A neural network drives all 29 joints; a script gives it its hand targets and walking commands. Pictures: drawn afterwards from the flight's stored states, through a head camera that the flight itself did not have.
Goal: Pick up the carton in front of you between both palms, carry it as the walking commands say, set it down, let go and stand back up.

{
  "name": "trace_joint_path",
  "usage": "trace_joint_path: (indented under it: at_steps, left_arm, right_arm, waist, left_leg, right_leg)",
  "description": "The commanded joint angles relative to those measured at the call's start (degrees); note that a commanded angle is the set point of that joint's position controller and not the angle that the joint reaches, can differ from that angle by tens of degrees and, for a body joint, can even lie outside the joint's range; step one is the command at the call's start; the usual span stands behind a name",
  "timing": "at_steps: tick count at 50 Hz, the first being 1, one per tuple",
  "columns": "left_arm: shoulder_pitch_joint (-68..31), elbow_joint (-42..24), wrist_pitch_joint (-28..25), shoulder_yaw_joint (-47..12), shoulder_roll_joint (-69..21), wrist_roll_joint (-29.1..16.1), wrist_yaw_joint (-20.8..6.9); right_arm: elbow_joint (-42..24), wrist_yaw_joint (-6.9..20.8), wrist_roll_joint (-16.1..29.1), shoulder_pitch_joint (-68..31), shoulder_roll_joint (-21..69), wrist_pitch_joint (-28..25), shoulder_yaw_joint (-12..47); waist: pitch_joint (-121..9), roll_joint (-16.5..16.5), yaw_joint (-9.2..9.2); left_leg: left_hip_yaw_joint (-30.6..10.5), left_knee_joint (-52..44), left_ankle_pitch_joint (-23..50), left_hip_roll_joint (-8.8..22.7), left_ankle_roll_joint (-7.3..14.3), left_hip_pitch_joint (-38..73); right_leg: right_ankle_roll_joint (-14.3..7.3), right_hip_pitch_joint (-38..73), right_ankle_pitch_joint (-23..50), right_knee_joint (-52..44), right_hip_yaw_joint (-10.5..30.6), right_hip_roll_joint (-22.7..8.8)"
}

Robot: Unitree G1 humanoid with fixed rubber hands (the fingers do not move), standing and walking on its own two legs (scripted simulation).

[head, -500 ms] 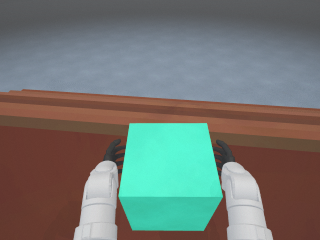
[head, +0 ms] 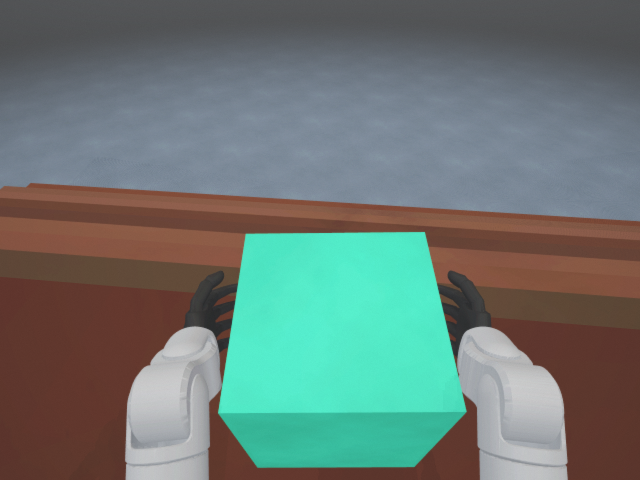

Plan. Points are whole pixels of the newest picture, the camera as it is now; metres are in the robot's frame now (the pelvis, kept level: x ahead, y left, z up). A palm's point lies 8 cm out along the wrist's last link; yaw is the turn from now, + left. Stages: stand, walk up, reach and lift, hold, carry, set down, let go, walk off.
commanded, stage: carry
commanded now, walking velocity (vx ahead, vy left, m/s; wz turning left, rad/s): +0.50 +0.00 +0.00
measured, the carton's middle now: (335, 357) +0.28 +0.01 +0.04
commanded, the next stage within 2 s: none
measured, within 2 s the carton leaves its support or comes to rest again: neither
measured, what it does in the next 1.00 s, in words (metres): walks ahead: right foot, then left foot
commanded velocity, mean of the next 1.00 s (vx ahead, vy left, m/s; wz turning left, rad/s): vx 0.50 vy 0.00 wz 0.00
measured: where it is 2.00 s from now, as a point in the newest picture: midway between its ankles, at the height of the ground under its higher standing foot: (341, 279)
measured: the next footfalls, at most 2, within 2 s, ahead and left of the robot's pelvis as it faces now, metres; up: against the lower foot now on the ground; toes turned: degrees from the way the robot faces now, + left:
right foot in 0.38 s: +0.40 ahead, -0.13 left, +0.00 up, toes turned -13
left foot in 0.86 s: +0.72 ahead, +0.06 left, +0.00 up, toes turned +8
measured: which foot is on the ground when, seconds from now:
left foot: down 0.00-0.40, up 0.42-0.84, down 0.86-1.00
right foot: down 0.00-0.00, up 0.02-0.36, down 0.38-0.88, up 0.90-1.00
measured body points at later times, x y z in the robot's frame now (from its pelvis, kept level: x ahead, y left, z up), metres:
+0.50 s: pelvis +0.30 -0.05 +0.00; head +0.30 -0.06 +0.45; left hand +0.55 +0.11 +0.07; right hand +0.56 -0.19 +0.07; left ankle +0.14 +0.08 -0.63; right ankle +0.36 -0.12 -0.73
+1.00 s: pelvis +0.61 -0.01 -0.01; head +0.65 +0.01 +0.44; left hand +0.97 +0.12 +0.07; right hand +0.94 -0.18 +0.08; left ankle +0.68 +0.05 -0.73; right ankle +0.48 -0.13 -0.62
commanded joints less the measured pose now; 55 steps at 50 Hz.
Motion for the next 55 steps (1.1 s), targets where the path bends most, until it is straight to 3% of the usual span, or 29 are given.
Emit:
trace_joint_path:
  at_steps: [1, 2, 4, 5, 9, 12, 15, 17, 18, 19, 20, 21, 22, 24, 25, 28, 33, 37, 40, 41, 42, 43, 44, 45, 46, 48, 49, 50, 55]
  left_arm:
    - [-23.96, -9.32, 3.72, -41.14, -46.75, -21.06, -8.36]
    - [-25.05, -10.94, 4.37, -42.12, -47.59, -22.39, -8.62]
    - [-25.34, -11.42, 4.7, -41.77, -48.33, -22.94, -8.63]
    - [-24.43, -10.98, 4.78, -41.36, -48.9, -22.86, -8.4]
    - [-17.59, -8.59, 5.05, -38.86, -46.79, -19.39, -6.46]
    - [-14.82, -7.64, 5.52, -37.37, -44.82, -17.23, -5.17]
    - [-16.11, -9.3, 5.95, -37.65, -44.32, -17.32, -4.96]
    - [-16.53, -9.96, 6.09, -37.93, -44.22, -17.74, -5.25]
    - [-16.07, -9.81, 6.16, -37.96, -43.97, -17.94, -5.44]
    - [-15.49, -9.64, 6.21, -37.91, -43.83, -18.02, -5.66]
    - [-15.03, -9.64, 6.27, -37.62, -42.85, -17.74, -5.88]
    - [-16.05, -8.98, 6.04, -38.24, -43.58, -18.48, -6.32]
    - [-17.12, -9.93, 5.81, -38.96, -45.64, -19.63, -6.92]
    - [-20.17, -10.84, 4.54, -41.16, -50.06, -20.87, -7.99]
    - [-21.65, -11.21, 3.86, -42.0, -51.51, -21.26, -8.36]
    - [-21.44, -10.02, 2.5, -42.95, -51.09, -21.54, -9.15]
    - [-24.23, -7.35, 1.75, -41.5, -44.69, -21.39, -8.76]
    - [-31.14, -3.03, 1.87, -38.18, -37.66, -20.33, -6.21]
    - [-36.66, 1.94, 2.18, -34.93, -34.0, -18.75, -3.56]
    - [-38.48, 3.43, 2.28, -33.91, -33.55, -18.3, -2.68]
    - [-40.42, 4.82, 2.41, -32.97, -33.27, -17.86, -1.83]
    - [-42.09, 5.96, 2.55, -31.96, -32.98, -17.36, -1.05]
    - [-43.73, 7.3, 2.72, -30.81, -32.73, -16.88, -0.3]
    - [-44.84, 8.42, 2.74, -29.83, -33.59, -16.91, 0.18]
    - [-48.12, 8.79, 2.31, -29.08, -35.44, -16.91, 0.65]
    - [-52.66, 10.27, 1.04, -28.14, -40.62, -16.7, 0.54]
    - [-54.13, 11.57, 0.23, -28.11, -42.93, -16.27, 0.34]
    - [-55.44, 12.53, -0.58, -28.12, -44.39, -15.87, 0.11]
    - [-55.94, 16.26, -2.45, -28.85, -45.71, -13.7, -0.35]
  right_arm:
    - [-4.61, 7.3, 15.53, -16.49, 47.2, 3.02, 35.7]
    - [-6.78, 7.17, 16.09, -15.97, 48.57, 3.57, 35.81]
    - [-11.11, 6.96, 18.11, -20.41, 49.44, 4.2, 37.23]
    - [-12.2, 6.95, 19.09, -21.79, 49.59, 4.43, 38.08]
    - [-12.64, 7.23, 21.34, -20.15, 46.65, 5.59, 39.62]
    - [-11.81, 7.54, 21.9, -18.73, 44.03, 6.38, 39.34]
    - [-11.86, 7.82, 21.9, -18.44, 43.19, 6.75, 39.04]
    - [-12.41, 7.97, 21.57, -18.81, 43.06, 6.96, 39.11]
    - [-12.53, 7.97, 21.16, -18.29, 42.91, 7.07, 39.01]
    - [-12.35, 7.92, 20.72, -17.5, 42.12, 7.21, 38.77]
    - [-13.16, 7.93, 20.25, -17.61, 41.66, 7.48, 38.71]
    - [-14.09, 8.04, 19.84, -18.82, 41.95, 7.64, 39.01]
    - [-13.8, 8.37, 20.2, -20.1, 43.48, 7.28, 39.64]
    - [-12.75, 9.21, 20.13, -20.75, 47.95, 5.98, 40.11]
    - [-11.84, 9.43, 19.84, -20.3, 49.58, 5.23, 40.4]
    - [-9.59, 9.18, 17.61, -18.18, 50.17, 3.29, 40.14]
    - [-7.88, 7.44, 15.97, -21.74, 44.91, 2.38, 38.79]
    - [-4.35, 5.23, 16.07, -29.44, 37.85, 2.65, 35.95]
    - [-0.03, 3.41, 15.69, -34.66, 32.98, 2.93, 32.3]
    - [1.59, 2.87, 15.55, -36.25, 31.82, 2.99, 30.88]
    - [3.93, 2.34, 15.38, -37.06, 31.23, 2.99, 29.42]
    - [6.29, 1.9, 15.37, -37.55, 30.5, 2.88, 27.87]
    - [7.8, 1.5, 15.29, -38.35, 29.14, 2.83, 26.49]
    - [9.18, 1.14, 16.29, -41.9, 29.5, 2.48, 26.28]
    - [9.11, 1.32, 18.03, -44.98, 32.59, 2.26, 27.07]
    - [7.39, 2.46, 21.35, -53.32, 39.98, 0.69, 29.56]
    - [7.12, 3.17, 22.48, -57.32, 43.06, -0.16, 30.72]
    - [7.22, 3.78, 23.57, -60.48, 45.31, -0.97, 31.61]
    - [11.93, 4.7, 22.99, -60.72, 46.5, -2.48, 30.98]
  waist:
    - [-10.34, 19.99, -3.14]
    - [-8.02, 14.59, -3.34]
    - [-6.93, 5.94, -2.98]
    - [-6.32, 4.91, -2.76]
    - [-3.48, 7.9, -2.56]
    - [-0.75, 9.66, -2.59]
    - [1.25, 12.52, -2.55]
    - [0.65, 12.05, -1.72]
    - [-1.82, 10.19, -1.22]
    - [-6.07, 7.17, -0.45]
    - [-10.04, -4.19, 0.44]
    - [-12.1, -16.79, 0.66]
    - [-11.03, -11.48, -0.19]
    - [-10.36, -0.82, -0.28]
    - [-10.09, 1.2, -0.63]
    - [-9.43, -2.85, -0.38]
    - [-3.57, -4.48, 0.88]
    - [0.07, -5.38, 1.57]
    - [1.08, -6.15, 0.11]
    - [-0.03, -5.8, -1.17]
    - [-2.93, -3.77, -3.17]
    - [-8.13, 1.61, -5.88]
    - [-12.11, 12.66, -6.42]
    - [-15.32, 26.35, -5.97]
    - [-14.99, 20.82, -5.06]
    - [-15.2, 8.06, -5.26]
    - [-15.17, 6.03, -4.36]
    - [-15.83, 6.51, -3.64]
    - [-15.63, 8.77, -4.14]
  left_leg:
    - [-39.76, -13.4, -17.25, 25.94, 11.04, 38.62]
    - [-41.44, -13.28, -12.85, 27.37, 13.52, 35.75]
    - [-32.96, -14.29, -8.22, 24.14, 11.2, 29.65]
    - [-27.99, -15.99, -9.5, 22.39, 9.25, 26.81]
    - [-13.97, -18.07, -1.82, 16.27, 6.34, 21.72]
    - [-8.07, -16.56, 6.1, 14.13, 5.25, 19.84]
    - [-5.41, -15.05, 7.37, 13.97, 4.18, 18.87]
    - [-1.86, -7.65, 14.28, 13.05, 2.85, 17.7]
    - [1.66, 1.09, 18.85, 10.73, 1.5, 15.31]
    - [2.61, 12.28, 16.42, 8.93, -0.18, 8.8]
    - [2.02, 29.76, 4.05, 4.77, -3.0, -2.82]
    - [-2.92, 43.63, -17.29, -1.02, -3.55, -16.6]
    - [-9.05, 49.86, -17.74, 2.59, -1.64, -19.58]
    - [-11.3, 50.12, -12.53, 6.93, 0.43, -18.72]
    - [-12.2, 46.31, -9.38, 8.13, 0.54, -17.14]
    - [-9.05, 38.55, -5.59, 6.68, 0.59, -15.59]
    - [-4.76, 21.96, 0.76, 5.7, -0.23, -18.93]
    - [-1.95, 13.28, 4.54, 3.76, 1.21, -15.45]
    - [-1.75, 10.3, 4.89, 2.88, 3.36, -10.38]
    - [-0.26, 9.96, 2.52, 1.25, 4.04, -5.95]
    - [2.05, 7.56, 1.47, -1.45, 4.26, 2.59]
    - [1.33, 6.24, -0.75, -2.28, 3.88, 15.43]
    - [-21.99, 0.54, -9.2, 11.75, 6.35, 23.59]
    - [-46.99, -8.74, -8.77, 21.07, 13.49, 34.11]
    - [-44.69, -8.05, -3.04, 21.85, 13.99, 34.33]
    - [-33.65, -1.95, 8.45, 18.53, 12.15, 29.05]
    - [-29.09, -1.15, 10.29, 17.22, 11.23, 25.94]
    - [-26.12, -1.34, 10.49, 16.61, 10.22, 24.41]
    - [-19.28, 0.82, 20.42, 14.98, 11.4, 26.91]
  right_leg:
    - [-0.22, -36.91, -3.97, 26.56, -6.41, 3.07]
    - [-1.58, -39.86, -5.63, 33.3, -1.24, -0.63]
    - [-2.19, -39.62, -0.63, 35.91, 0.22, -4.04]
    - [-1.84, -37.79, 2.49, 32.37, -0.1, -5.01]
    - [0.23, -30.52, 11.99, 16.75, -5.2, -2.83]
    - [0.12, -25.34, 16.26, 6.3, -9.36, -0.07]
    - [-0.97, -19.52, 20.74, 1.76, -11.48, 0.38]
    - [-1.91, -11.56, 19.86, -0.59, -14.37, 2.35]
    - [-2.39, -3.19, 16.39, -1.35, -16.78, 4.73]
    - [-2.81, 8.92, 13.58, -1.12, -13.01, 2.38]
    - [-7.24, 17.64, -0.91, -9.3, 11.15, -12.55]
    - [-14.04, 24.64, -0.13, -17.49, 31.56, -22.11]
    - [-13.87, 21.93, 7.7, -17.23, 28.81, -21.95]
    - [-11.45, 13.94, 15.55, -14.37, 18.23, -18.61]
    - [-9.82, 10.75, 16.03, -15.08, 13.63, -16.99]
    - [-8.17, 7.54, 13.57, -16.17, 4.62, -13.8]
    - [-9.56, 7.64, 18.25, -16.84, -1.31, -11.76]
    - [-9.6, 6.45, 22.35, -14.84, -4.35, -10.43]
    - [-8.42, 6.34, 26.44, -11.21, -5.69, -10.91]
    - [-7.82, 5.83, 32.7, -6.67, -7.12, -10.51]
    - [-6.37, 4.15, 38.22, 2.08, -10.09, -8.27]
    - [-4.74, -0.4, 36.35, 15.59, -11.86, -4.59]
    - [-2.09, -10.97, 21.14, 32.75, -10.94, -0.34]
    - [-0.83, -28.62, -3.4, 47.0, -4.5, 8.58]
    - [-2.44, -32.87, -3.99, 54.05, 1.85, 5.32]
    - [-4.35, -34.12, -0.5, 54.8, 3.13, 1.57]
    - [-4.6, -33.4, 1.98, 51.34, 3.53, 0.19]
    - [-4.55, -31.75, 3.44, 49.01, 3.02, -0.14]
    - [-3.93, -36.8, 6.84, 37.97, -0.41, 0.68]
